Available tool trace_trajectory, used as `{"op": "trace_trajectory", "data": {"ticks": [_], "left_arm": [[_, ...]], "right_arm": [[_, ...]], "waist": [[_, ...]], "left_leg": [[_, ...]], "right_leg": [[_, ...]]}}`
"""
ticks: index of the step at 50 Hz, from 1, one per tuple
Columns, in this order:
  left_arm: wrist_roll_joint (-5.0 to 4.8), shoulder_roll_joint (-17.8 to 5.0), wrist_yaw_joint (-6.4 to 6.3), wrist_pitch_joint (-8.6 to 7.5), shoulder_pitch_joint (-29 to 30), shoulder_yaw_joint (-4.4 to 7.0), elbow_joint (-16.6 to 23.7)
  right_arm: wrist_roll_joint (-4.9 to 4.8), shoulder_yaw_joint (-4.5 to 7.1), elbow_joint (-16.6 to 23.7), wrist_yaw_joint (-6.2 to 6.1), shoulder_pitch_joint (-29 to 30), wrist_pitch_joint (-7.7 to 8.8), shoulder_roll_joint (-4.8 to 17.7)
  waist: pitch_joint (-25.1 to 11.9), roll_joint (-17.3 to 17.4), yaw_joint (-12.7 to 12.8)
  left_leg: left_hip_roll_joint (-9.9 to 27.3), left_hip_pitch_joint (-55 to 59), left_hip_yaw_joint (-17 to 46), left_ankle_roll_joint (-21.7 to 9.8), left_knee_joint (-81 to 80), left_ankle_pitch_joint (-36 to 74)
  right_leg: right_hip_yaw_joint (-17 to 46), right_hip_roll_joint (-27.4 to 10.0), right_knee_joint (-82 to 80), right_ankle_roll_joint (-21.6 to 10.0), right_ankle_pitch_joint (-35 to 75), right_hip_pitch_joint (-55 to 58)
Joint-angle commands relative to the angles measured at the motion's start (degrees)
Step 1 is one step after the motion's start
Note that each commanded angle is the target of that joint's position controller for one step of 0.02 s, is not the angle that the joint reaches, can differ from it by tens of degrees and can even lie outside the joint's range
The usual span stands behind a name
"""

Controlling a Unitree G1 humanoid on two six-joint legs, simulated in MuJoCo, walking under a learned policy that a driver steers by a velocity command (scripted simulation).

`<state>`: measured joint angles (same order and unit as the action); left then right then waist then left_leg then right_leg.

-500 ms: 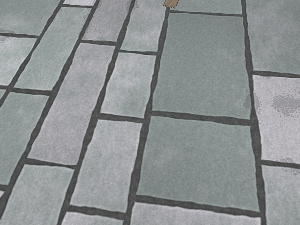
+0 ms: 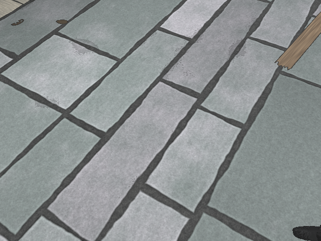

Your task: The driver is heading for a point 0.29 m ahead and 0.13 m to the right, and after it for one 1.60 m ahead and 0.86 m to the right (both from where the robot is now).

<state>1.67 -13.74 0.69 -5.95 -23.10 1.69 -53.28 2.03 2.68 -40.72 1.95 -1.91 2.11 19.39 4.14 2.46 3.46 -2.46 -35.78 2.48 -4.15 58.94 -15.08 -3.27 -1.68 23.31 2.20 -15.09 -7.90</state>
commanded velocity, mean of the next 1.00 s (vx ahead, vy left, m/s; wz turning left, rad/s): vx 0.11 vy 0.00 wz -0.69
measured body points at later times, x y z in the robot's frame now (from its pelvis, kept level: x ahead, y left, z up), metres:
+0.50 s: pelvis +0.17 -0.01 +0.00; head +0.21 -0.02 +0.44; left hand +0.38 +0.21 -0.12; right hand +0.19 -0.30 -0.12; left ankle +0.25 +0.07 -0.74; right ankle +0.17 -0.13 -0.70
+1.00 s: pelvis +0.19 -0.03 -0.01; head +0.22 -0.05 +0.44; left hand +0.49 +0.09 -0.11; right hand +0.11 -0.33 -0.10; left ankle +0.29 +0.04 -0.73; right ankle +0.16 -0.12 -0.74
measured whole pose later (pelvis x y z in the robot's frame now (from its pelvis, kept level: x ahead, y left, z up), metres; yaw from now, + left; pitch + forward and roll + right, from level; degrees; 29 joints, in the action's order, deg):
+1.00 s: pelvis +0.19 -0.03 -0.01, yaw -47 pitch +2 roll +1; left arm 1.1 -19.0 1.8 4.4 -12.6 5.8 -37.6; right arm 0.7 2.0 -38.7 -1.0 -8.2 -1.5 16.4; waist 2.6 -1.1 2.1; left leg -3.9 -21.2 5.5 0.7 37.7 -23.1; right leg 15.0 9.7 30.6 -2.8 -11.2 -20.0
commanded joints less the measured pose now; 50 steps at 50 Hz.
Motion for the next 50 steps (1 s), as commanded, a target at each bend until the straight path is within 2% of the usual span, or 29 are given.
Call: {"op": "trace_trajectory", "data": {"ticks": [1, 4, 6, 7, 8, 9, 10, 11, 12, 13, 16, 18, 21, 27, 28, 29, 30, 31, 32, 33, 34, 35, 36, 38, 43, 47, 48, 49, 50], "left_arm": [[-0.99, -7.93, 0.3, -0.92, 5.53, 1.39, 3.16], [-2.46, -9.82, 0.18, -0.25, 3.41, 1.9, 1.82], [-2.96, -10.41, -0.15, 0.45, 2.23, 2.22, 1.59], [-3.12, -8.85, -0.28, 0.95, 0.0, 2.04, 3.18], [-4.45, -3.12, -1.41, 2.33, -10.38, 1.18, 2.77], [-3.1, -5.68, -2.56, 3.93, -13.55, 2.04, 0.71], [-2.76, -6.03, -2.86, 5.01, -11.64, 2.23, 1.19], [-1.43, -7.41, -2.42, 5.85, -5.85, 2.65, 2.1], [-1.12, -7.84, -1.63, 6.52, -1.75, 3.13, 3.42], [-0.61, -7.52, -0.98, 7.3, -0.51, 3.36, 3.94], [-0.78, -4.46, -0.52, 8.88, 0.1, 3.38, 5.45], [-0.61, -4.02, -0.25, 9.7, 2.94, 3.42, 7.47], [-0.72, -3.52, 1.29, 10.85, 7.84, 2.84, 10.86], [-1.19, -6.37, 2.58, 11.47, 12.53, 3.37, 15.58], [-1.05, -6.85, 2.43, 11.09, 10.83, 3.62, 15.24], [-0.59, -9.24, 1.88, 10.34, 6.8, 4.34, 13.83], [-0.66, -17.53, 0.72, 9.58, 6.74, 5.94, 15.2], [-0.11, -20.61, 0.1, 9.31, 4.15, 7.22, 15.98], [-0.15, -18.5, -0.4, 9.38, 5.12, 6.81, 15.28], [-0.56, -16.29, -0.8, 9.62, 9.42, 6.19, 16.24], [-0.68, -14.63, -0.96, 9.87, 13.95, 5.77, 17.64], [-1.06, -13.11, -1.04, 9.83, 15.81, 5.37, 18.68], [-1.35, -12.18, -0.78, 9.73, 15.33, 5.06, 18.97], [-1.54, -12.99, -0.27, 9.37, 12.78, 5.48, 18.66], [-0.79, -14.53, -0.01, 9.53, 9.58, 6.35, 19.03], [-0.49, -15.33, 0.64, 9.55, 10.91, 6.76, 19.49], [-0.52, -15.48, 0.93, 9.52, 10.99, 6.96, 19.58], [-0.33, -15.35, 1.33, 9.56, 13.11, 6.99, 20.27], [-0.42, -15.04, 1.56, 9.6, 17.34, 6.88, 21.38]], "right_arm": [[-0.44, -1.95, 1.7, 1.25, -2.93, 0.5, -2.2], [0.34, -1.73, -0.89, 0.75, -6.05, 0.85, -0.22], [1.85, -0.9, -4.54, -0.49, -14.13, 2.0, 2.79], [2.73, -0.22, -4.41, -1.29, -17.47, 2.79, 6.75], [2.13, 0.23, -2.45, -1.64, -17.9, 2.45, 9.11], [-1.08, 0.2, -1.87, -1.49, -18.25, 1.43, 7.22], [-2.13, 0.37, -0.29, -2.19, -13.37, 0.76, 5.9], [-1.98, -0.57, 0.78, -2.95, -8.97, 0.35, 1.9], [-1.61, -1.18, 0.58, -3.83, -6.6, 0.29, 0.17], [-1.28, -1.29, -0.12, -4.24, -7.31, 0.32, -0.21], [-1.06, -0.65, -0.63, -4.77, -8.74, 1.06, 0.59], [-0.69, -0.52, -0.5, -4.82, -8.08, 1.01, 0.32], [-0.24, -0.09, -0.08, -4.54, -6.96, 0.43, 0.73], [-0.57, 2.19, 0.48, -2.9, -8.52, -1.26, 5.0], [-0.73, 2.53, 0.27, -2.65, -9.23, -1.74, 5.22], [-0.48, 2.78, -0.46, -2.25, -11.63, -2.53, 4.39], [-0.44, 1.76, 1.58, -2.03, -13.55, -3.58, -0.05], [0.46, 1.59, 5.24, -2.78, -5.81, -4.8, 1.8], [-0.28, 1.51, 5.16, -3.09, -5.54, -5.18, 1.65], [-0.97, 1.55, 4.46, -3.28, -7.07, -4.68, 1.67], [-0.74, 1.76, 3.72, -3.38, -7.7, -3.9, 2.17], [0.24, 2.03, 2.98, -3.28, -8.88, -3.55, 2.89], [0.45, 2.13, 2.78, -3.0, -9.5, -3.53, 2.96], [-0.19, 1.76, 3.51, -2.67, -8.61, -3.74, 1.83], [-0.68, 1.0, 5.57, -3.07, -5.26, -3.97, 1.32], [-1.37, 0.81, 6.01, -3.24, -5.62, -3.23, 2.02], [-1.27, 0.77, 5.7, -3.11, -7.25, -2.91, 2.45], [-1.34, 0.84, 5.23, -3.05, -9.14, -2.71, 2.62], [-1.71, 1.05, 4.02, -3.27, -13.73, -2.56, 2.47]], "waist": [[-4.09, -10.11, -4.49], [-5.68, -7.66, -5.91], [-8.8, -3.48, -8.93], [-13.85, 3.03, -8.93], [-24.75, 13.5, -5.23], [-27.8, 8.47, -5.03], [-26.26, 7.08, -4.77], [-19.56, 3.17, -4.25], [-13.61, 3.86, -3.35], [-10.4, 3.8, -2.71], [-11.14, 2.63, -1.45], [-10.24, 3.39, -1.33], [-8.94, 5.94, -1.8], [-7.79, 5.16, -2.99], [-7.83, 2.51, -2.05], [-6.64, -5.45, -0.81], [-2.99, -24.08, -2.27], [-3.08, -17.74, 1.59], [-3.19, -12.99, -0.11], [-2.12, -11.65, -2.38], [-2.89, -11.48, -3.84], [-4.74, -11.88, -4.18], [-7.05, -10.31, -4.15], [-8.6, -7.07, -3.34], [-7.97, -9.06, -0.72], [-8.32, -9.96, -1.19], [-10.69, -9.49, -1.68], [-10.48, -9.58, -3.25], [-8.89, -9.44, -7.47]], "left_leg": [[-0.82, 14.98, -4.36, 1.41, -21.64, 12.84], [-0.14, 22.81, -3.32, 0.35, -29.18, 21.41], [1.98, 32.47, -1.66, -0.6, -33.62, 28.64], [13.3, 41.55, 6.03, -1.44, -29.69, 53.5], [29.92, 50.93, 19.09, -8.32, -25.24, 84.09], [29.79, 49.69, 17.83, -9.9, -23.71, 87.95], [29.46, 45.47, 16.28, -12.33, -28.42, 67.15], [25.09, 37.97, 13.45, -11.08, -33.18, 50.43], [22.31, 32.53, 9.66, -9.9, -36.6, 43.93], [20.58, 27.76, 5.72, -8.8, -38.36, 44.05], [21.02, 26.39, 0.39, -9.06, -39.61, 42.23], [21.4, 25.76, -2.27, -9.24, -40.71, 35.86], [20.87, 22.45, -7.32, -7.58, -41.68, 22.83], [24.36, 20.67, -11.25, -3.06, -35.68, 6.89], [23.16, 19.03, -12.96, -0.57, -31.31, 2.45], [19.73, 14.55, -15.41, 3.25, -21.46, -4.81], [10.35, -0.85, -19.37, 9.07, -4.59, -24.24], [4.94, -4.61, -6.1, 9.43, 3.63, -25.2], [6.09, -4.82, -2.34, 9.2, 5.98, -19.7], [6.45, -3.67, -1.18, 8.58, 4.35, -12.7], [6.14, -2.37, -0.89, 8.05, 3.23, -7.73], [5.27, -0.9, -1.44, 7.79, 4.37, -5.41], [4.67, 0.4, -1.02, 7.66, 5.03, -4.98], [3.9, 0.63, -0.3, 7.69, 2.2, -5.52], [1.49, 1.5, 1.77, 7.13, -8.58, -6.95], [-1.4, 9.07, 2.65, 5.55, -16.36, -7.49], [-1.98, 13.59, 2.67, 5.0, -18.94, -8.47], [-2.35, 20.04, 2.79, 4.2, -23.13, -9.46], [-2.43, 31.38, 2.38, 3.19, -30.66, -8.58]], "right_leg": [[1.67, -5.95, -9.65, -7.01, 40.25, -5.65], [6.16, -7.49, -5.74, -7.0, 39.33, -1.85], [6.39, -3.91, 8.1, -4.91, 35.17, -2.06], [4.35, 0.12, 21.42, -3.7, 13.88, -8.05], [4.1, 6.1, 41.4, -3.07, -23.39, -14.69], [8.64, 5.23, 48.98, -3.78, -24.78, -15.92], [6.36, 4.12, 53.02, -3.04, -21.41, -19.89], [5.17, 1.4, 51.33, -2.38, -16.32, -21.81], [4.96, 0.32, 49.66, -1.52, -13.32, -22.45], [4.79, -0.32, 48.52, -0.95, -11.74, -20.38], [3.82, 0.08, 47.09, -0.15, -9.44, -19.25], [3.21, -0.81, 42.48, -0.01, -7.89, -20.7], [1.45, -2.03, 31.25, -0.68, -3.04, -16.94], [-3.32, -0.46, 15.73, -3.73, -5.25, -7.62], [-2.92, 0.44, 10.57, -4.68, -3.07, -3.96], [3.87, -1.28, 2.46, -6.26, -0.03, 0.28], [28.95, -16.97, -6.32, -11.43, 11.52, 1.82], [36.47, -20.34, -7.05, -18.91, 21.04, -2.56], [30.12, -17.23, -6.06, -18.89, 17.16, -2.3], [25.25, -13.1, -6.21, -16.72, 11.96, -4.24], [22.35, -9.18, -5.74, -14.65, 10.15, -4.22], [20.77, -7.41, -4.26, -14.45, 15.66, -3.82], [20.36, -6.82, -3.15, -14.49, 20.26, -2.83], [22.11, -6.65, -2.04, -14.74, 22.47, -0.78], [30.43, -6.39, -1.9, -15.64, 13.69, 0.65], [35.46, -4.7, -1.07, -14.39, 15.46, -2.44], [37.01, -3.59, -2.19, -14.23, 3.14, -4.16], [38.38, -2.11, -3.6, -13.49, -12.33, -9.62], [37.73, 0.43, -3.9, -11.17, -23.57, -20.06]]}}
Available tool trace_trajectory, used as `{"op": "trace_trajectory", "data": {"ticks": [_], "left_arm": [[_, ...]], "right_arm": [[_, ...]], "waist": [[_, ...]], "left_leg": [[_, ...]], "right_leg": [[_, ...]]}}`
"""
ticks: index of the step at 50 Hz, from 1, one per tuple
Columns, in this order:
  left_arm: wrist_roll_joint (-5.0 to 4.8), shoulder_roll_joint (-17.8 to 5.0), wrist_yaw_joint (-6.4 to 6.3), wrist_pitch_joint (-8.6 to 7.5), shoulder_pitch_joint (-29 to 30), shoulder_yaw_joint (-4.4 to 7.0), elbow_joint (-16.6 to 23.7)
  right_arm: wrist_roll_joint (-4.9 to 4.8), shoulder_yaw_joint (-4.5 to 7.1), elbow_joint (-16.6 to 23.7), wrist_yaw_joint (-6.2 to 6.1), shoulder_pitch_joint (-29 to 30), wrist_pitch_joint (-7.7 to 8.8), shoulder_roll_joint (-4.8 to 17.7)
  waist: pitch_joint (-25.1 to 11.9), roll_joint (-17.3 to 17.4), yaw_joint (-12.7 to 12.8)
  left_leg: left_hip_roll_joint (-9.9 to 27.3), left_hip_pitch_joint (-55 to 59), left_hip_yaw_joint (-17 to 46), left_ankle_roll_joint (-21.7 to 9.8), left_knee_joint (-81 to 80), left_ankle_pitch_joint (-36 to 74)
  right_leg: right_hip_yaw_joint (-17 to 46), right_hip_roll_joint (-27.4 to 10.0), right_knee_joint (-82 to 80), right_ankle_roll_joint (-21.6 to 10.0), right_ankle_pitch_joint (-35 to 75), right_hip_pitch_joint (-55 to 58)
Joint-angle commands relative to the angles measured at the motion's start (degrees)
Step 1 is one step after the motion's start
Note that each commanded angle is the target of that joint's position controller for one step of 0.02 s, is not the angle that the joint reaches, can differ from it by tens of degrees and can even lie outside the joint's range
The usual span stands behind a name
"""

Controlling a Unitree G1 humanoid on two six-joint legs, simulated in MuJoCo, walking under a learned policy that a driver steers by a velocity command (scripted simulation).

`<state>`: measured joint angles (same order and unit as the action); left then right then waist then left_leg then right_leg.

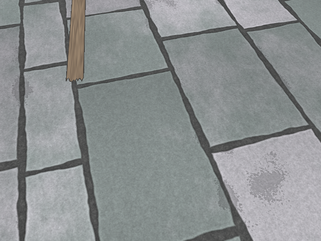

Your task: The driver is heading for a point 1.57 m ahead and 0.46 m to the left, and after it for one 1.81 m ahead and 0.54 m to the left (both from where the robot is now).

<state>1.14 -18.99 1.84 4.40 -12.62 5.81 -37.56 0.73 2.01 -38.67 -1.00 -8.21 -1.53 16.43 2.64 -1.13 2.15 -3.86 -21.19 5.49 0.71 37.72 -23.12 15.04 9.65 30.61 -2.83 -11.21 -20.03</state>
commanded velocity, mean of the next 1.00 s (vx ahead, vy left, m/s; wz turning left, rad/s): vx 0.81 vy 0.00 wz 0.32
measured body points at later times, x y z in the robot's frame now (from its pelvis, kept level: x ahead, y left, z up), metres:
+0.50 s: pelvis +0.16 -0.06 +0.00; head +0.18 -0.05 +0.45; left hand +0.39 +0.16 -0.07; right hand +0.10 -0.33 -0.12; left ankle +0.03 +0.10 -0.70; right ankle +0.16 -0.17 -0.73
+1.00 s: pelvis +0.53 +0.01 -0.03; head +0.56 +0.02 +0.42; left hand +0.51 +0.28 -0.15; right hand +0.74 -0.21 -0.15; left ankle +0.57 +0.03 -0.73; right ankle +0.42 -0.19 -0.59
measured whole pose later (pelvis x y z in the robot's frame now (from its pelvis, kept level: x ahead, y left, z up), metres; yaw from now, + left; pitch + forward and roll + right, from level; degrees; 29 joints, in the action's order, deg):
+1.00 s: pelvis +0.53 +0.01 -0.03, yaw +24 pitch +0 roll +0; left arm 2.4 -13.4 -0.3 -5.0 -15.5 0.0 -42.9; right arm 1.1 3.7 -43.9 1.4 -13.7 -0.3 19.2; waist 4.4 0.7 0.6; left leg -10.7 -23.8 -5.1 -11.5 40.3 -16.6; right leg 2.0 -3.2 82.5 1.3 -20.0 -17.5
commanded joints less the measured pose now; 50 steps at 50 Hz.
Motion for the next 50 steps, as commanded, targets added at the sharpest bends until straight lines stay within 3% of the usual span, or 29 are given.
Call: {"op": "trace_trajectory", "data": {"ticks": [1, 2, 3, 4, 5, 7, 12, 14, 16, 19, 21, 22, 23, 24, 25, 26, 28, 31, 36, 38, 40, 42, 43, 44, 45, 46, 47, 49, 50], "left_arm": [[-0.36, -6.89, 0.22, -1.14, 9.53, 1.95, 6.95], [-1.2, -0.16, -0.54, -1.72, 6.1, 0.16, 7.48], [0.87, -4.42, -0.84, -2.41, 8.81, 0.44, 7.82], [1.34, -6.72, -0.42, -2.79, 8.44, 1.01, 7.17], [1.24, -6.33, 0.52, -3.07, 5.81, 0.84, 5.95], [1.6, -4.95, 2.17, -3.16, 0.57, 0.19, 3.26], [1.57, -3.77, 2.39, -3.99, 7.35, -1.19, 5.01], [1.91, -4.02, 2.5, -4.44, 10.16, -1.86, 5.46], [1.01, -2.12, 2.67, -5.34, 15.23, -3.03, 6.67], [0.08, -2.0, 2.1, -6.28, 14.77, -3.38, 6.8], [-0.05, -3.01, 0.14, -7.63, 6.05, -2.9, 4.29], [0.8, -5.74, -1.16, -8.53, -3.5, -1.75, 1.41], [2.22, -10.86, -2.22, -8.93, -15.18, -0.45, 0.4], [2.83, -16.39, -2.9, -8.42, -16.74, 0.87, -0.42], [2.76, -11.35, -2.99, -8.56, -11.87, -0.27, 0.37], [2.3, -6.72, -2.73, -8.75, -7.73, -1.65, 0.92], [1.49, -2.92, -2.62, -8.9, -5.72, -2.79, 0.14], [0.36, -1.83, -2.23, -10.14, -8.33, -2.98, -2.49], [0.61, 0.27, -2.12, -11.46, -8.23, -3.42, -6.28], [0.41, -1.75, -2.47, -11.61, -10.1, -3.13, -7.86], [0.55, -4.58, -3.11, -11.23, -11.17, -2.6, -8.47], [1.21, -9.34, -4.3, -9.79, -9.88, -1.36, -8.26], [1.58, -11.39, -4.49, -8.78, -6.78, -0.63, -7.18], [1.57, -11.52, -4.02, -8.12, -4.38, -0.47, -5.85], [2.02, -6.15, -2.58, -8.34, -5.01, -1.59, -6.3], [1.07, -0.47, -1.87, -9.46, -8.47, -3.39, 0.14], [1.26, -4.16, -1.99, -11.1, -2.2, -3.41, 2.89], [0.97, -4.75, -2.23, -12.06, -0.81, -3.86, 2.44], [1.68, -4.19, -2.36, -11.12, -1.45, -4.09, 2.1]], "right_arm": [[-0.23, 2.71, 0.71, -1.15, -13.22, 1.38, 8.8], [0.31, 4.08, 1.18, -1.67, -14.17, 1.82, 15.53], [2.07, 4.62, 1.93, -1.47, -7.9, 1.96, 17.02], [2.09, 3.54, 2.37, -1.12, -4.75, 2.28, 12.42], [1.6, 2.63, 2.4, -0.46, -2.74, 2.76, 9.49], [1.08, 2.02, 2.04, 0.31, -2.9, 3.82, 7.59], [0.16, 2.97, -2.4, 1.47, -13.29, 6.1, 8.91], [-0.37, 3.18, -3.34, 1.65, -14.66, 6.05, 9.12], [0.04, 3.43, -3.76, 1.83, -16.01, 5.84, 9.42], [0.28, 4.41, -4.75, 1.99, -15.89, 5.03, 11.76], [-0.27, 4.32, -5.08, 2.0, -14.27, 4.72, 10.58], [-0.5, 3.8, -4.76, 2.27, -13.17, 5.43, 8.55], [-0.86, 2.45, -2.56, 2.38, -10.68, 6.34, 4.03], [-2.86, 1.66, 1.2, 2.12, -8.73, 6.74, 1.05], [-1.6, 2.24, -0.17, 1.84, -7.18, 5.66, 4.36], [-0.82, 2.51, -0.98, 2.6, -6.79, 5.19, 4.7], [0.29, 2.68, -2.54, 4.2, -7.95, 3.87, 4.44], [0.97, 2.07, -1.23, 5.64, -4.11, 2.23, 2.37], [0.39, 1.19, 1.64, 6.53, 4.46, 1.6, 2.4], [0.81, -0.11, 4.89, 7.22, 9.86, 1.79, 1.26], [0.5, -0.46, 4.85, 7.01, 10.54, 1.76, 1.63], [0.08, 0.46, 2.4, 6.33, 0.16, 1.7, 4.67], [-0.08, 1.72, -0.73, 5.56, -11.38, 1.72, 7.25], [0.13, 3.56, -4.86, 4.41, -23.64, 2.12, 10.61], [-0.24, 5.04, -6.17, 2.8, -21.65, 1.79, 13.28], [1.25, 6.09, -3.58, 2.43, -15.11, 0.78, 19.82], [0.46, 6.54, -1.86, 2.29, -16.8, 0.6, 19.02], [0.4, 5.32, -3.11, 1.38, -13.23, 1.78, 13.86], [0.19, 4.81, -2.75, 0.93, -10.49, 2.71, 12.79]], "waist": [[-4.98, -0.48, -10.04], [-7.62, 14.68, -8.7], [-1.9, 11.63, -6.69], [-0.73, 7.29, -3.91], [-0.98, 7.3, -2.14], [-1.79, 8.93, -1.17], [1.52, 7.48, -5.28], [1.17, 9.04, -5.49], [2.25, 10.57, -7.69], [3.34, 11.37, -6.66], [1.33, 7.54, -1.44], [-4.89, 3.07, 3.34], [-14.26, -6.71, 9.74], [-15.16, -17.67, 8.69], [-9.35, -7.92, 6.11], [-5.73, -4.6, 3.56], [-2.59, -5.48, 0.77], [1.45, -6.27, -0.07], [5.14, -3.45, -1.9], [8.26, -2.64, -2.21], [5.39, -2.28, -2.81], [-2.24, -5.69, -9.57], [-8.22, -6.9, -15.3], [-13.65, -4.68, -19.96], [-10.23, 4.79, -15.66], [-13.97, 17.61, -6.63], [-18.47, 7.23, -10.71], [-2.21, -3.35, -4.43], [0.49, -4.62, -1.59]], "left_leg": [[4.64, 28.35, 3.28, -3.15, -20.06, -5.2], [23.75, 32.07, 23.48, -5.87, -27.53, -20.99], [26.67, 20.74, 33.93, -8.83, -31.78, -26.27], [24.47, 15.28, 29.62, -8.58, -29.99, -25.11], [20.81, 13.55, 23.74, -7.59, -29.48, -20.74], [15.67, 11.8, 14.17, -6.36, -29.74, -14.42], [16.02, 15.93, 12.46, -9.74, -31.32, -11.1], [15.33, 16.72, 11.98, -10.98, -32.15, -8.65], [14.07, 12.28, 10.92, -11.37, -32.33, -5.15], [14.44, 6.63, 11.42, -12.32, -30.59, -3.32], [13.61, 0.98, 11.07, -11.8, -23.63, 3.37], [9.54, -5.96, 7.61, -10.49, -11.32, 9.15], [4.24, -14.79, 1.54, -9.0, 8.94, 2.05], [-0.23, -28.95, -2.58, -7.97, 23.55, -5.18], [3.94, -31.03, 0.77, -8.26, 31.62, -0.09], [6.03, -30.33, 0.43, -7.78, 32.16, 4.35], [8.92, -27.7, -1.48, -5.95, 31.7, 7.77], [10.04, -31.21, -2.84, -4.87, 35.32, 12.29], [7.84, -30.15, -8.49, -5.73, 27.59, 20.24], [8.38, -25.38, -12.64, -7.84, 16.74, 21.49], [3.24, -14.67, -18.34, -10.4, 9.84, 20.97], [-0.6, -2.67, -18.4, -12.56, 8.26, 16.35], [-2.07, 9.04, -16.38, -14.02, 8.6, 12.37], [-2.78, 25.08, -11.93, -15.75, 2.69, 11.05], [1.34, 33.92, -4.17, -17.12, 0.53, 6.59], [14.5, 44.86, 27.24, -26.41, -7.01, 5.58], [17.17, 45.09, 38.48, -28.07, -18.14, -2.88], [16.34, 26.0, 32.21, -23.46, -23.37, 13.79], [13.64, 17.93, 25.99, -22.36, -22.01, 27.19]], "right_leg": [[12.69, -5.38, -5.76, -1.37, -32.03, -20.49], [-1.99, 2.36, 16.21, 1.26, -28.83, -26.07], [-3.93, -0.47, 25.16, 1.92, -15.47, -29.8], [-2.86, -3.99, 29.54, 1.82, -9.3, -26.26], [-3.87, -4.09, 32.39, 2.14, -5.48, -24.52], [-6.45, -4.39, 37.51, 2.71, -1.77, -21.68], [-5.75, -5.59, 30.39, 3.75, 1.97, -26.27], [-12.46, -9.72, 21.34, 5.07, 1.59, -23.74], [-15.38, -9.91, 11.09, 6.09, -1.09, -15.83], [-17.29, -7.8, 0.12, 4.5, -7.46, -3.0], [-16.56, -7.77, -7.71, 2.46, -1.18, 12.69], [-14.06, -9.93, -6.3, 1.62, -2.42, 28.5], [1.38, -24.95, -10.04, 0.26, -22.56, 41.91], [24.2, -35.41, -18.95, -2.77, -38.28, 42.71], [22.39, -34.72, -17.84, -3.44, -36.31, 35.53], [13.03, -31.26, -17.0, -2.44, -28.27, 30.5], [0.74, -26.52, -19.58, -1.06, -16.71, 24.27], [-8.98, -24.61, -22.03, -0.68, -4.05, 21.63], [-24.96, -19.8, -25.48, 0.75, 16.99, 19.21], [-28.61, -21.58, -25.36, 1.84, 30.49, 17.98], [-31.38, -21.01, -20.99, 2.52, 56.36, 20.09], [-30.91, -23.68, -5.63, 2.63, 77.87, 24.42], [-29.57, -25.05, 7.94, 1.69, 80.96, 22.29], [-28.2, -23.97, 25.91, 0.66, 69.95, 14.54], [-27.24, -14.67, 46.62, 1.4, 11.04, -1.81], [-21.26, -6.96, 66.77, 4.33, -17.83, -24.88], [-10.64, -8.94, 66.07, 3.27, -12.21, -29.78], [-10.65, -13.55, 54.89, 3.71, -7.7, -27.31], [-10.64, -14.88, 51.54, 4.87, -9.01, -22.79]]}}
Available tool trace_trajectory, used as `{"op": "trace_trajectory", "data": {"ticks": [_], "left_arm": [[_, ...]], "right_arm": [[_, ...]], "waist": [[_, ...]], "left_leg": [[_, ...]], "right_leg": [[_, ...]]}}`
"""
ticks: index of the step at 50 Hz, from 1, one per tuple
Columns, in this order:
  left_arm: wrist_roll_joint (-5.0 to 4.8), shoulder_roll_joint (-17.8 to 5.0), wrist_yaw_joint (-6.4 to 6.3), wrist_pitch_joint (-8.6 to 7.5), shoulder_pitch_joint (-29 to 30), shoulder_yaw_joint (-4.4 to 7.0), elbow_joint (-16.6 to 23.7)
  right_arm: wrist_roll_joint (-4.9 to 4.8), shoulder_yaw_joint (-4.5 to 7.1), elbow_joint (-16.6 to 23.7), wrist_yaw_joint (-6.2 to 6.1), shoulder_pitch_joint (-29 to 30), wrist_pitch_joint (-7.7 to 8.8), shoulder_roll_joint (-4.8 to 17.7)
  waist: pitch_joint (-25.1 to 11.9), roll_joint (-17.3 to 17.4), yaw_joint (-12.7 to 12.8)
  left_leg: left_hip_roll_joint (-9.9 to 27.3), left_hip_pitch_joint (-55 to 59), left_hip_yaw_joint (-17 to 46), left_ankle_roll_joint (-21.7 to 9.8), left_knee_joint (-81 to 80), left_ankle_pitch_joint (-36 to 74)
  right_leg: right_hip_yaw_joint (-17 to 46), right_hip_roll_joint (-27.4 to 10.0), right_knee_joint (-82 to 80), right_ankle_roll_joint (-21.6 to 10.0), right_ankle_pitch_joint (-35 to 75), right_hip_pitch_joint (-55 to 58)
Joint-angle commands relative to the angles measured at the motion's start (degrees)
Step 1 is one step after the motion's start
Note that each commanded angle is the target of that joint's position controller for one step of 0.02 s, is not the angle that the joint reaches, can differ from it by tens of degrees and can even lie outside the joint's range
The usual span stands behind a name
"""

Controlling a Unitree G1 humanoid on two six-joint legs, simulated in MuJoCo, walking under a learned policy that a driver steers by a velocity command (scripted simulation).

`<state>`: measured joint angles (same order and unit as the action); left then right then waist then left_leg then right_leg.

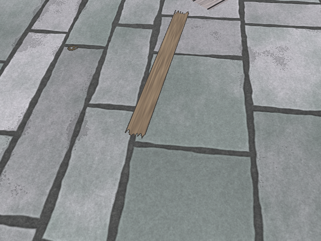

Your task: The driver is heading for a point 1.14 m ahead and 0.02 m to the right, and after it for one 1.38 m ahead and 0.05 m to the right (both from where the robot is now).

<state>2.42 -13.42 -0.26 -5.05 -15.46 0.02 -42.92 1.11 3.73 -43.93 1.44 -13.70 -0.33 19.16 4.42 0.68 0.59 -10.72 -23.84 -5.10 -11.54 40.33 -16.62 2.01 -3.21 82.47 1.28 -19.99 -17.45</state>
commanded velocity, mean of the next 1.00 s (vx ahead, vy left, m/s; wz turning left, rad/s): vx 0.20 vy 0.00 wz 0.17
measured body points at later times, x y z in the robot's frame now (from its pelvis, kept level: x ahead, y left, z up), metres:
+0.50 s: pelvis +0.28 -0.04 +0.03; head +0.32 -0.02 +0.47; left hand +0.27 +0.25 -0.09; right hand +0.55 -0.23 -0.07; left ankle +0.21 +0.05 -0.63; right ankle +0.42 -0.09 -0.70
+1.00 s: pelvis +0.30 -0.05 +0.03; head +0.33 -0.06 +0.47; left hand +0.40 +0.24 -0.07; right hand +0.47 -0.30 -0.08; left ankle +0.27 +0.07 -0.70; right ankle +0.29 -0.14 -0.70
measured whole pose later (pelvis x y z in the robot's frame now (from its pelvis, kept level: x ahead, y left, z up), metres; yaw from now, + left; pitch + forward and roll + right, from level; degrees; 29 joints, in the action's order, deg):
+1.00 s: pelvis +0.30 -0.05 +0.03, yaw +5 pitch +1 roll +1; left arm 0.4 -17.1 3.9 4.9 -13.5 4.2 -38.1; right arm 2.1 2.2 -38.8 -1.1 -10.7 -0.6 15.7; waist 1.3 1.1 -0.1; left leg 6.3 -13.5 -12.8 0.6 32.9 -19.6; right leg -4.9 -0.5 37.7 -1.1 -25.2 -16.4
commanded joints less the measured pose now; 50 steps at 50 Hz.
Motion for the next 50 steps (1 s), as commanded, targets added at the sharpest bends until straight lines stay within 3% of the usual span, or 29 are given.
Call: {"op": "trace_trajectory", "data": {"ticks": [1, 2, 3, 5, 8, 10, 12, 13, 14, 15, 16, 17, 18, 19, 21, 25, 27, 29, 31, 32, 33, 34, 35, 36, 38, 43, 46, 48, 50], "left_arm": [[1.13, -9.7, -0.28, -0.12, -0.43, 1.62, 7.0], [1.52, -8.98, -0.2, 1.46, -0.67, 1.54, 6.56], [1.18, -8.28, -0.22, 2.33, -0.06, 1.22, 8.26], [0.69, -7.07, -0.26, 2.82, 5.23, 0.76, 10.33], [-0.55, -5.69, -0.02, 2.56, 10.04, -0.24, 11.3], [-1.12, -5.86, -0.25, 2.38, 12.0, -0.49, 11.73], [-1.02, -8.97, -1.26, 1.74, 7.52, 0.42, 10.58], [-1.09, -10.74, -1.91, 1.18, 1.4, 1.1, 8.7], [-0.62, -12.59, -2.47, 0.28, -6.42, 1.75, 6.44], [-0.05, -14.47, -2.7, 0.13, -9.15, 1.79, 7.01], [0.13, -14.65, -1.97, 0.78, -6.98, 2.45, 8.18], [-0.8, -12.44, -2.42, 1.33, 0.36, 2.89, 10.21], [-1.16, -7.55, -2.54, 1.8, 3.96, 1.44, 10.9], [-0.74, -5.66, -2.41, 2.24, 5.04, 0.75, 10.22], [-0.85, -7.71, -2.08, 2.34, 2.96, 1.35, 7.6], [-0.26, -8.25, -0.34, 1.91, 1.81, 1.68, 4.28], [-0.44, -7.35, 0.51, 2.58, 3.03, 1.3, 3.47], [-0.74, -10.84, 1.32, 4.4, 2.54, 2.88, 3.34], [-1.73, -12.23, 1.73, 6.19, 1.57, 4.01, 3.59], [-2.09, -10.24, 1.92, 6.31, 0.72, 3.9, 4.27], [-3.1, -5.44, 1.95, 6.03, 2.03, 3.07, 7.17], [-1.35, -8.47, 1.04, 6.35, 2.36, 3.95, 6.91], [-1.24, -10.37, 0.94, 6.89, 0.71, 5.21, 5.69], [-1.43, -9.98, 0.97, 7.49, -2.95, 5.65, 3.89], [-1.02, -9.6, 1.14, 8.31, -6.35, 6.11, 2.32], [-1.96, -5.6, 3.27, 9.11, 1.19, 4.74, 6.51], [-2.25, -6.28, 3.63, 9.35, 3.13, 4.81, 8.75], [-2.23, -7.47, 4.0, 9.42, 4.24, 5.02, 9.94], [-1.83, -8.93, 4.78, 8.94, -1.38, 5.79, 7.78]], "right_arm": [[-0.66, 2.41, 2.89, -1.72, -3.29, 2.22, 8.68], [-1.41, 1.89, 2.9, -1.39, -2.37, 2.71, 7.49], [-1.26, 1.99, 2.83, -1.12, -3.22, 3.33, 8.37], [-1.18, 2.33, 2.13, -1.14, -3.67, 3.46, 8.64], [-1.46, 2.61, 1.22, -1.55, -5.76, 1.91, 7.67], [-1.37, 2.88, 0.93, -1.82, -7.08, 1.04, 7.41], [-0.86, 3.37, 2.15, -2.29, -5.03, 1.04, 8.29], [-0.77, 3.71, 3.18, -2.4, -2.38, 1.32, 9.17], [-1.41, 3.14, 4.22, -2.16, -1.53, 1.75, 6.97], [-1.91, 1.62, 5.78, -2.69, -5.31, 1.38, 0.34], [-2.19, 1.62, 6.27, -3.25, -17.28, 0.93, 2.4], [-0.11, 1.86, 4.31, -3.08, -15.25, 0.03, 5.31], [0.79, 2.08, 4.92, -2.36, -9.14, -0.78, 6.35], [0.9, 2.23, 5.57, -1.55, -6.07, -1.41, 5.88], [0.52, 1.59, 6.34, -0.26, -5.11, -2.99, 4.04], [0.21, -0.88, 6.52, -0.3, -4.3, -3.42, -0.43], [0.2, -2.13, 5.82, -0.57, -3.23, -3.8, -1.57], [0.21, -2.07, 5.94, -1.17, -1.8, -3.91, 0.24], [0.43, -1.9, 5.79, -1.57, -3.14, -3.17, 1.61], [1.14, -1.46, 6.35, -2.08, -3.94, -2.58, 4.51], [1.64, -0.12, 7.18, -2.87, -3.65, -2.26, 10.02], [1.57, 0.7, 7.69, -3.45, 0.19, -2.24, 10.79], [1.6, -0.97, 8.37, -3.96, 3.82, -1.61, 5.51], [1.05, -1.9, 8.73, -4.19, 8.1, -1.06, 2.15], [0.41, -2.3, 9.93, -4.61, 11.15, -0.2, 0.17], [0.64, -0.82, 8.32, -4.44, 3.93, -0.12, 1.74], [0.82, 0.52, 7.47, -3.41, 2.01, -0.05, 4.32], [1.2, 1.56, 7.5, -2.42, 0.42, 0.28, 6.43], [1.15, 1.95, 8.04, -2.25, 2.81, 0.3, 6.84]], "waist": [[-0.1, -7.19, 2.25], [-0.92, -8.31, 3.08], [-1.05, -5.0, 3.52], [-1.83, -3.94, 2.34], [-6.08, 0.02, -1.42], [-7.09, 1.61, -3.37], [-8.79, 2.66, -1.05], [-10.48, 2.58, 2.74], [-13.27, -0.07, 6.42], [-18.32, -9.35, 4.23], [-30.32, -12.38, -1.9], [-28.62, -8.49, -1.53], [-20.39, -4.44, -1.28], [-16.52, -3.18, -1.54], [-10.94, -6.28, -1.7], [-12.68, -7.58, -3.01], [-12.64, -10.47, -3.13], [-9.96, -11.97, -2.57], [-6.25, -9.58, -3.96], [-5.56, -3.46, -4.19], [-5.9, 12.28, -4.29], [-2.69, 12.86, -4.4], [-1.51, 8.04, -1.23], [-1.02, 6.47, 2.2], [-3.4, 7.17, 3.7], [-6.38, 7.46, -1.45], [-7.36, 9.98, -2.76], [-8.92, 10.44, -3.57], [-7.2, 6.01, 0.63]], "left_leg": [[18.6, 14.18, 31.17, -9.37, -23.99, 33.94], [15.7, 9.35, 26.1, -7.49, -24.28, 41.21], [14.64, 4.84, 24.63, -7.76, -23.5, 51.97], [9.39, 4.01, 19.9, -4.59, -20.15, 60.68], [4.1, 6.33, 18.21, 2.39, -15.78, 54.04], [3.42, 7.36, 20.92, 5.6, -12.62, 48.09], [3.64, 8.88, 25.96, 8.27, -4.65, 43.69], [2.94, 9.68, 25.94, 9.57, 3.34, 40.31], [1.15, 6.18, 22.23, 11.0, 17.2, 24.13], [-3.47, -4.32, 14.11, 10.86, 34.8, -26.85], [-0.51, -6.98, 14.96, 11.77, 44.92, -24.13], [2.91, -8.21, 12.89, 11.68, 46.73, -14.56], [4.57, -8.41, 11.54, 12.18, 43.9, -10.35], [5.47, -7.92, 11.07, 12.92, 41.53, -9.53], [6.27, -4.25, 10.68, 13.41, 35.0, -9.66], [5.46, 3.86, 9.83, 12.06, 17.86, -10.34], [7.02, 9.57, 6.99, 11.38, 6.53, -8.57], [5.69, 11.88, 4.32, 10.77, -0.61, -6.68], [5.76, 18.86, 4.59, 8.42, -12.2, -1.84], [13.35, 22.25, 12.4, 6.24, -19.06, -6.12], [28.86, 21.45, 28.41, 1.64, -27.81, -14.58], [35.35, 8.4, 30.89, -3.2, -30.37, -8.73], [31.49, 4.86, 25.03, -3.28, -28.92, 0.22], [27.77, 3.9, 18.42, -1.52, -27.57, 8.16], [24.29, 9.59, 10.15, -0.07, -24.45, 22.42], [26.04, 20.7, 4.58, 0.54, -19.19, 28.34], [27.96, 20.01, 2.87, 1.64, -16.25, 29.17], [29.72, 17.43, 3.62, 3.06, -19.02, 3.18], [28.0, 4.55, 1.15, 6.46, -16.3, -23.48]], "right_leg": [[1.96, -3.1, -3.46, 2.08, -1.32, -20.88], [0.93, -4.04, -7.26, 3.09, -1.73, -16.77], [-0.46, -3.48, -13.0, 3.98, -1.93, -13.47], [-2.82, -1.05, -22.27, 3.85, 5.03, -12.02], [-4.98, 4.47, -38.8, 1.73, 20.08, -6.16], [-4.84, 7.75, -46.33, 1.03, 24.03, -1.3], [-1.23, 9.23, -52.95, 0.29, 25.11, 6.13], [0.51, 8.08, -57.6, -0.25, 29.29, 11.65], [4.68, 0.8, -60.66, -2.09, 39.57, 21.39], [17.02, -17.17, -51.82, -5.21, 70.14, 32.35], [32.05, -29.18, -50.25, -14.84, 75.85, 36.22], [33.92, -25.58, -55.16, -18.27, 54.98, 28.74], [25.57, -19.5, -58.54, -16.85, 41.59, 19.38], [19.83, -15.46, -60.28, -14.94, 35.16, 14.44], [11.61, -12.05, -62.64, -13.81, 39.68, 5.73], [6.69, -9.63, -63.01, -13.45, 44.81, 1.2], [6.71, -7.22, -65.03, -12.33, 32.53, -1.41], [9.78, -5.49, -65.42, -11.57, 16.75, -3.71], [12.32, -3.85, -65.54, -7.95, 3.18, -11.51], [10.92, -1.2, -62.0, -4.49, -3.28, -16.54], [1.13, 7.17, -47.72, -1.42, -8.49, -22.74], [-0.87, 7.6, -32.8, -0.84, -12.12, -19.02], [1.39, 6.08, -24.61, -1.13, -9.72, -14.97], [0.38, 5.8, -20.02, -0.8, -6.66, -13.41], [-2.05, 4.78, -14.69, 0.59, -3.1, -14.64], [-4.11, 2.1, -29.5, 1.68, -3.13, -13.78], [-7.41, 3.39, -38.81, -0.08, -5.78, -6.86], [-9.71, 4.14, -43.78, -2.2, -6.54, -2.27], [-10.18, 6.13, -52.32, -5.22, -5.39, 11.49]]}}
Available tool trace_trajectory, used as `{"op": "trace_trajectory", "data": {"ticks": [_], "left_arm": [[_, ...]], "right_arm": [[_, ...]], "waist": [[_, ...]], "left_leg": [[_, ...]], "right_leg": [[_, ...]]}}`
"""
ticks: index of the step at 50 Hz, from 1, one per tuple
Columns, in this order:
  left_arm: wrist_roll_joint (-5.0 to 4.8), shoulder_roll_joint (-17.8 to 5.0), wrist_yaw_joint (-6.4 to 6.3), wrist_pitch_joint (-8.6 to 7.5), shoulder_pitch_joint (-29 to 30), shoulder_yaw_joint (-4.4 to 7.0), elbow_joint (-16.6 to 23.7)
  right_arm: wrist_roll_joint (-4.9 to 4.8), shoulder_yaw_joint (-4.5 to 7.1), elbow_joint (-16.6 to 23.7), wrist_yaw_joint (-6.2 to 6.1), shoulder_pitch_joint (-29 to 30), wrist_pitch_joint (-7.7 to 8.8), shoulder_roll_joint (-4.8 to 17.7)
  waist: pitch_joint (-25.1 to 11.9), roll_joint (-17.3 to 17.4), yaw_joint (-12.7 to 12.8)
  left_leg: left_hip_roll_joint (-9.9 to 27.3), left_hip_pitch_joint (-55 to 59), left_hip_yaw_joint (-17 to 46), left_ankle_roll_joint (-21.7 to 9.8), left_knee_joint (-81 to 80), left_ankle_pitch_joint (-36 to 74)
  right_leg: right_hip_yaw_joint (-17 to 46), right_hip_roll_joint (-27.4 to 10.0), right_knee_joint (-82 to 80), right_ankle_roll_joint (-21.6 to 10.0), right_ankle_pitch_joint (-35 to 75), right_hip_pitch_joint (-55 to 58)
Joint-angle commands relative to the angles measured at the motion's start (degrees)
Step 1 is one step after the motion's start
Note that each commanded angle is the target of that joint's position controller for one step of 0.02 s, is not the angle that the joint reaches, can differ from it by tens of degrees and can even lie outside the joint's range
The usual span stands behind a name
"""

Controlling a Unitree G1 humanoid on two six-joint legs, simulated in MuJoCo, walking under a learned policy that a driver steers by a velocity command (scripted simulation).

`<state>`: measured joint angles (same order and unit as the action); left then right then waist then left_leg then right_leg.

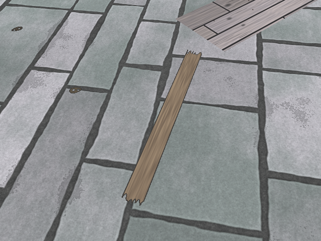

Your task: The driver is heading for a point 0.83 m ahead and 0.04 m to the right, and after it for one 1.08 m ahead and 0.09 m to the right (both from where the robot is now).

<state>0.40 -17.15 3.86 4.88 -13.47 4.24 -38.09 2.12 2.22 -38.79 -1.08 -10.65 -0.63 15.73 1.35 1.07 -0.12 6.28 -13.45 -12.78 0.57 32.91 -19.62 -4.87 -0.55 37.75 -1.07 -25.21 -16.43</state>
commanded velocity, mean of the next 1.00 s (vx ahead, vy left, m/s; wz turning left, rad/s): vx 0.83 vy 0.00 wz -0.21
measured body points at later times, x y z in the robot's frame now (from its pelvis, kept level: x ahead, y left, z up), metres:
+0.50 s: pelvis +0.26 -0.04 -0.01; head +0.29 -0.05 +0.43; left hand +0.40 +0.23 -0.13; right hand +0.35 -0.36 -0.08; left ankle +0.38 +0.04 -0.73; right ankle +0.01 -0.08 -0.67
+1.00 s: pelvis +0.63 -0.22 +0.01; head +0.65 -0.23 +0.46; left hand +0.77 +0.04 -0.10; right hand +0.68 -0.52 -0.11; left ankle +0.61 -0.10 -0.63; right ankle +0.57 -0.33 -0.73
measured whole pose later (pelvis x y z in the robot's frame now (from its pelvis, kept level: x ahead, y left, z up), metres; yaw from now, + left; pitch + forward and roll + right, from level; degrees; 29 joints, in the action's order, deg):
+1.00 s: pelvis +0.63 -0.22 +0.01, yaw -9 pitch +2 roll -1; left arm 2.4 -16.5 -0.1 -4.8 -17.4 1.9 -43.0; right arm 1.1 4.2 -44.3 2.8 -15.8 1.1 19.2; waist -1.0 2.6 0.2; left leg 2.1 -32.8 -0.1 -5.0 72.3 -14.9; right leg -6.8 -1.2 26.5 0.6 -18.1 -10.3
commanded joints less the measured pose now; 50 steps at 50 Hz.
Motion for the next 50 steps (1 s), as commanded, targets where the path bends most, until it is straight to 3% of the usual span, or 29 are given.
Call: {"op": "trace_trajectory", "data": {"ticks": [1, 2, 3, 4, 5, 7, 11, 17, 20, 21, 22, 23, 24, 25, 26, 27, 29, 32, 35, 38, 40, 41, 42, 43, 44, 45, 46, 48, 50], "left_arm": [[0.45, -8.12, 0.17, -1.78, -13.59, 2.74, -1.25], [0.15, -16.03, -0.24, -2.72, -19.7, 4.54, -1.34], [0.56, -13.53, -1.18, -2.95, -16.43, 3.56, 0.66], [0.58, -11.89, -2.32, -2.93, -12.45, 2.82, 0.8], [0.47, -11.08, -2.83, -3.34, -10.01, 2.49, 1.24], [0.2, -10.03, -3.28, -4.66, -6.94, 1.99, 1.99], [-0.06, -9.99, -2.86, -6.69, -10.34, 1.97, 0.02], [-0.02, -11.99, -3.54, -7.87, -12.02, 2.69, -1.0], [0.0, -12.62, -3.71, -8.65, -8.51, 2.54, -1.35], [0.23, -12.66, -3.42, -8.96, -8.0, 2.38, -2.0], [0.3, -11.71, -3.13, -9.33, -6.88, 2.0, -2.35], [-0.89, -5.12, -3.21, -10.2, -8.4, 0.27, -0.29], [-1.28, -2.02, -2.71, -10.58, -9.68, -1.15, 1.15], [0.04, -4.16, -2.81, -9.98, -6.65, -1.21, -0.02], [1.42, -5.72, -2.04, -9.79, -3.12, -1.08, -0.09], [2.25, -5.99, -1.46, -9.78, -0.24, -1.11, 0.49], [3.61, -4.37, -0.91, -9.15, 2.85, -1.95, 2.33], [3.7, -3.49, -0.45, -8.68, 8.37, -3.32, 5.89], [1.94, -2.57, 0.72, -9.11, 12.86, -4.74, 7.57], [1.26, -4.99, -0.33, -9.05, 11.43, -3.62, 6.23], [2.13, -7.58, -2.19, -9.41, 1.56, -1.85, 2.65], [3.09, -9.8, -3.48, -9.75, -7.45, -0.65, 1.02], [4.65, -14.95, -4.73, -10.0, -17.28, 0.81, 0.49], [4.14, -16.86, -4.78, -9.38, -14.37, 1.22, 1.09], [3.47, -11.54, -4.8, -9.1, -7.2, 0.38, 1.64], [2.87, -7.5, -4.5, -9.31, -4.83, -0.4, 1.52], [2.99, -5.56, -4.2, -9.52, -3.97, -0.83, 0.72], [1.97, -3.98, -4.22, -10.41, -4.8, -1.24, -1.7], [1.01, -2.44, -3.69, -11.42, -6.72, -1.51, -4.02]], "right_arm": [[0.6, 2.76, 3.67, 0.45, 1.62, 0.38, 7.52], [0.86, 0.79, 8.65, 1.24, 8.41, 0.36, 1.23], [1.62, 0.95, 11.34, 1.71, 16.96, 1.25, 3.79], [0.1, 1.42, 11.36, 2.56, 16.55, 2.4, 5.46], [0.05, 1.76, 9.18, 3.14, 11.78, 3.23, 6.81], [1.55, 2.08, 5.52, 3.46, 6.11, 3.5, 7.78], [0.64, 1.36, 5.74, 3.41, 9.16, 2.0, 6.41], [-0.68, 0.4, 8.95, 3.9, 18.71, 2.81, 6.42], [-0.94, 1.04, 7.0, 3.05, 9.34, 3.53, 8.28], [-0.72, 2.06, 4.27, 2.11, -0.07, 3.94, 10.16], [0.02, 3.23, 1.29, 0.84, -12.49, 4.31, 12.8], [1.9, 4.71, 0.37, -0.18, -23.05, 4.76, 18.63], [1.59, 4.75, -0.5, 0.53, -19.58, 4.97, 19.91], [1.18, 3.86, 0.37, 1.0, -11.72, 4.77, 14.37], [0.43, 3.33, -0.24, 1.31, -10.7, 4.88, 11.11], [0.32, 2.79, -1.32, 1.48, -10.77, 4.98, 9.16], [-0.24, 1.66, -3.93, 1.7, -11.8, 5.51, 6.54], [-1.37, 1.84, -5.18, 1.35, -12.84, 6.21, 6.84], [-1.48, 3.36, -3.83, 1.43, -8.7, 6.33, 10.54], [-2.28, 4.0, -4.51, 2.4, -11.28, 6.56, 12.37], [-2.23, 4.17, -5.65, 2.69, -13.12, 6.42, 13.02], [-2.45, 3.96, -5.62, 2.86, -12.59, 6.67, 12.17], [-2.8, 2.2, -3.48, 2.43, -12.73, 7.0, 4.71], [-4.41, 1.59, -0.78, 2.22, -14.95, 6.38, 3.43], [-3.01, 1.88, -1.78, 1.9, -11.53, 5.13, 5.61], [-1.79, 1.88, -2.04, 2.45, -8.74, 4.49, 5.83], [-1.44, 1.85, -2.49, 3.09, -7.09, 3.92, 5.28], [-0.6, 1.52, -1.93, 4.23, -5.79, 2.28, 3.23], [-0.46, 1.09, 0.26, 5.02, -1.0, 1.07, 2.13]], "waist": [[-3.56, -5.55, 5.73], [0.37, -23.61, 9.73], [5.96, -12.7, 11.31], [6.95, -9.86, 8.18], [6.13, -7.99, 5.06], [3.27, -7.12, 2.62], [3.47, -5.43, 3.26], [4.7, -8.1, 6.26], [1.43, -9.27, 0.85], [-3.67, -6.75, -3.76], [-11.0, -2.49, -10.14], [-20.47, 11.65, -12.63], [-20.23, 23.06, -7.46], [-9.89, 12.37, -4.91], [-6.37, 4.01, -4.76], [-3.6, 1.27, -3.87], [0.71, 4.73, -1.26], [3.87, 4.85, 0.15], [4.04, 4.54, 1.26], [2.17, 2.59, 1.43], [-4.82, -1.9, 6.08], [-10.77, -3.0, 10.95], [-18.95, -14.13, 13.13], [-20.92, -21.12, 8.71], [-10.76, -12.89, 5.99], [-5.62, -7.14, 5.23], [-2.74, -5.12, 3.99], [0.59, -8.15, 1.77], [2.47, -6.98, 1.14]], "left_leg": [[6.56, -17.45, 3.19, -2.81, 5.67, -25.13], [-4.79, -39.37, 0.13, 1.44, 28.18, -23.08], [-4.56, -46.6, 13.49, 0.83, 32.45, -14.53], [-2.39, -44.91, 15.81, 0.66, 31.92, -5.98], [-1.69, -41.16, 15.55, 1.09, 30.12, -0.27], [-1.92, -34.32, 14.33, 2.3, 27.47, 5.42], [-3.28, -33.03, 13.29, 4.04, 21.03, 10.06], [-5.2, -23.62, 13.62, 3.77, 3.41, 13.94], [-6.8, -6.27, 11.97, 1.01, -0.87, 10.94], [-8.57, 5.63, 10.32, -0.33, -1.16, 8.15], [-5.99, 21.36, 12.05, -1.92, 0.38, 4.31], [8.66, 35.69, 35.69, -5.72, -6.98, -28.27], [15.98, 32.83, 65.99, -9.23, -22.43, -40.22], [15.41, 25.21, 63.15, -11.12, -20.79, -36.23], [13.06, 19.75, 54.44, -12.26, -19.16, -28.68], [10.24, 14.13, 47.59, -12.27, -19.37, -21.68], [5.98, 6.95, 41.48, -12.78, -21.32, -13.5], [4.27, 1.65, 37.82, -14.85, -25.21, -5.73], [-0.07, -11.22, 29.67, -12.69, -28.53, 2.47], [2.41, -9.06, 30.39, -11.47, -26.21, 13.19], [-1.54, -5.53, 26.19, -9.23, -6.93, 30.79], [-4.88, -12.76, 24.04, -7.97, 9.14, 28.22], [-9.29, -23.26, 20.08, -6.88, 31.0, 0.43], [-10.13, -31.27, 18.64, -7.34, 42.7, -6.55], [-5.97, -35.21, 17.94, -7.41, 46.53, -0.41], [-3.65, -34.95, 17.1, -7.14, 44.68, 2.86], [-2.06, -33.12, 17.18, -6.52, 42.73, 4.31], [-0.02, -32.32, 16.85, -5.46, 40.85, 4.91], [0.56, -35.57, 16.03, -5.37, 40.51, 6.95]], "right_leg": [[6.53, -0.5, -13.9, -6.04, -9.09, 21.08], [41.99, -17.91, -25.59, -14.43, -32.23, 25.91], [49.4, -19.79, -30.98, -17.15, -29.96, 20.37], [44.25, -18.08, -30.25, -16.73, -25.93, 17.1], [38.84, -15.12, -29.65, -15.28, -19.6, 15.69], [31.04, -9.59, -30.07, -13.47, -8.92, 13.97], [28.0, -6.34, -29.71, -14.15, -0.6, 11.81], [31.03, -6.16, -28.11, -13.3, 6.16, 9.09], [30.42, -7.71, -23.41, -10.63, 26.67, 7.01], [27.38, -5.62, -12.66, -9.11, 39.96, 5.75], [22.74, -1.03, 4.56, -7.56, 42.41, -0.8], [17.02, 5.67, 27.7, -5.74, 22.13, -14.72], [16.11, 9.32, 37.54, -5.58, -1.28, -24.27], [15.57, 4.95, 41.88, -6.48, 4.0, -28.7], [13.91, 2.56, 40.41, -6.37, 7.34, -28.21], [13.25, 0.78, 36.48, -6.06, 8.17, -26.72], [11.66, -2.07, 30.68, -3.88, 7.15, -25.75], [9.39, -4.33, 20.83, -0.25, 9.24, -26.55], [5.46, -1.56, 2.38, 1.63, 16.97, -7.47], [4.22, 0.18, -2.2, 1.37, 20.83, 3.57], [2.93, 2.74, -6.11, 0.33, 16.16, 16.45], [5.95, -1.82, -4.7, -0.73, 11.94, 29.36], [27.91, -19.29, -11.29, -2.78, -15.48, 40.13], [53.69, -27.08, -25.33, -5.44, -30.11, 36.74], [48.17, -24.69, -25.21, -6.01, -27.68, 29.22], [37.45, -22.14, -23.64, -5.97, -16.77, 23.28], [29.27, -19.46, -23.94, -5.26, -5.53, 18.72], [19.03, -16.73, -25.87, -4.01, 4.73, 13.97], [11.77, -16.09, -27.03, -3.42, 16.41, 14.6]]}}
